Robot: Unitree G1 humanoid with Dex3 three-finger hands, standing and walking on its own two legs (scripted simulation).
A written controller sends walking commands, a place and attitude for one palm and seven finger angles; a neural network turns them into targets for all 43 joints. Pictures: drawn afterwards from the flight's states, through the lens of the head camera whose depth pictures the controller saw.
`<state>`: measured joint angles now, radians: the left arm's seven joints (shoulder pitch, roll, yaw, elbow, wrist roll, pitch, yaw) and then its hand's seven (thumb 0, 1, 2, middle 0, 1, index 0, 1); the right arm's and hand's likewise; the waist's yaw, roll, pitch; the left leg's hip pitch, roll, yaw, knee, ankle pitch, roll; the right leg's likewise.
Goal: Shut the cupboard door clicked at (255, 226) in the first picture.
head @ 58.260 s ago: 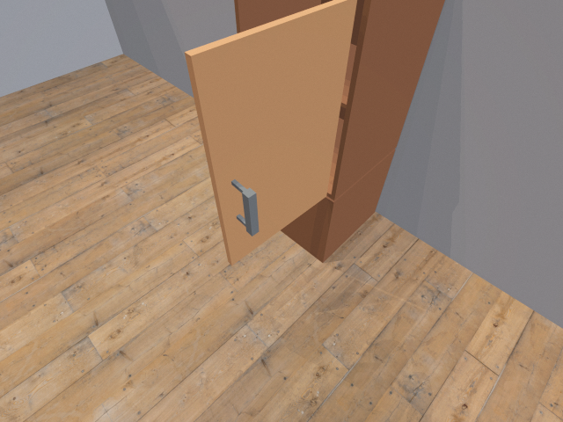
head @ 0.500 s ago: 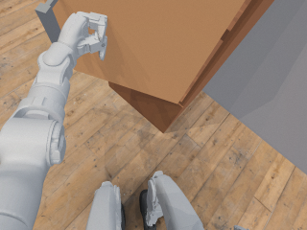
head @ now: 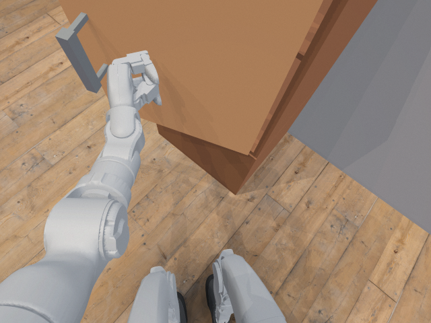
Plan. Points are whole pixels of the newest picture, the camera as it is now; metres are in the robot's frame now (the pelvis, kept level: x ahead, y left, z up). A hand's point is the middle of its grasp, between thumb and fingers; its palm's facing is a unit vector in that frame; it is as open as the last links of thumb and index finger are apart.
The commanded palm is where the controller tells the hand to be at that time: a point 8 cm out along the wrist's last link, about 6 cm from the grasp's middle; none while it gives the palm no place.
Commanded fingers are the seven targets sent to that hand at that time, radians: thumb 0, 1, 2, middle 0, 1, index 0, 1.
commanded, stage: pull the fist back off the door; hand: left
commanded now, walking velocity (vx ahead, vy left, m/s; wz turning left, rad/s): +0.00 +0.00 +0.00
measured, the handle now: (87, 55) +0.62 +0.15 +0.03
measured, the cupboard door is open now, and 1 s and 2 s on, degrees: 20 20 20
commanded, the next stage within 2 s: draw the hand back to the body in 0.46 s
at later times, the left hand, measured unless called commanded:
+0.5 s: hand (157, 121) +0.45 +0.04 +0.05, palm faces -0.06 -1.00 -0.07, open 3.1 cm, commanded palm +0.44 +0.09 +0.04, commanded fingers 0.00 0.90 0.90 -1.30 -1.50 -1.30 -1.50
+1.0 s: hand (83, 149) +0.37 +0.12 +0.14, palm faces -0.01 -1.00 +0.01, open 3.1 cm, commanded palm +0.34 +0.17 +0.14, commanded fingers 0.00 0.90 0.90 -1.25 -1.44 -1.25 -1.44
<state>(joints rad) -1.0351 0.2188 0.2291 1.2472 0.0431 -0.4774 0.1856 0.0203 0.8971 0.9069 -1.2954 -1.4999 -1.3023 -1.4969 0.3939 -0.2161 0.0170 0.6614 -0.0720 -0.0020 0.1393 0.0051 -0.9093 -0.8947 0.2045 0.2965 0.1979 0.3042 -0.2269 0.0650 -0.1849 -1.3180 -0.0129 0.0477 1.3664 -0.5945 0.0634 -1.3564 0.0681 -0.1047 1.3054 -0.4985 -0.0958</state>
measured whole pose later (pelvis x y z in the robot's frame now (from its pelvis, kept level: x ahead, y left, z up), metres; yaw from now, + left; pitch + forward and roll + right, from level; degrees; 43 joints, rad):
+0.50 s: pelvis +0.00 -0.01 +0.01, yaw +2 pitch +26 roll +0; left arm -0.74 0.09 0.01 1.05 0.03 -0.65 0.19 0.02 0.90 0.90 -1.30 -1.50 -1.31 -1.50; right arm 0.24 -0.26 -0.04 0.64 -0.05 0.03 0.11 0.01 -0.91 -0.90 0.20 0.30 0.19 0.30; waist -0.13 0.03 -0.19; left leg -1.19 -0.04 0.03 1.32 -0.59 0.05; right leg -1.23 0.05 -0.11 1.28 -0.52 -0.10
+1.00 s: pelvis +0.02 +0.00 +0.09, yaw +2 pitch +15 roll -1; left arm -0.19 0.14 -0.02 0.46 -0.15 -0.42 0.01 0.02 0.90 0.90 -1.30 -1.50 -1.30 -1.50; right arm 0.31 -0.25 0.01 0.55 0.04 0.04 0.01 0.01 -0.91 -0.90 0.20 0.30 0.20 0.30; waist -0.04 0.02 -0.15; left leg -0.74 -0.04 0.03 0.96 -0.48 0.06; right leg -0.77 0.07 -0.08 0.92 -0.41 -0.08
